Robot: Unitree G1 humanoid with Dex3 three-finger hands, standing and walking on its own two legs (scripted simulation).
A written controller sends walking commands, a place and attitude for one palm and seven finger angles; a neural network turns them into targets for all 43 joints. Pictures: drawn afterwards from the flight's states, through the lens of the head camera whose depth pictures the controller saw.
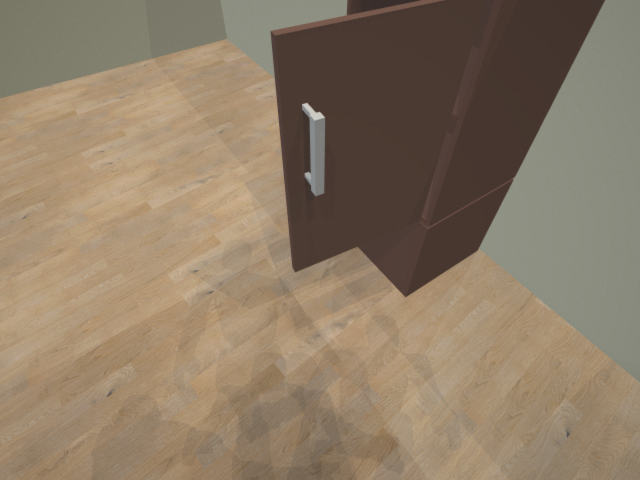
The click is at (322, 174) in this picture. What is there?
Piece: cupboard door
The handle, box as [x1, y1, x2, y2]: [302, 103, 324, 195]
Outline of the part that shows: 302,104 302,109 310,118 311,173 305,173 305,177 311,185 311,190 315,195 323,193 324,117 320,112 316,113 307,103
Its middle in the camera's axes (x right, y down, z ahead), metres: -0.02 -0.16 +0.71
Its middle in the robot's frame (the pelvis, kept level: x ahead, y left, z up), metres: +0.64 +0.05 +0.03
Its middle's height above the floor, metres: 0.82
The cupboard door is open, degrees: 83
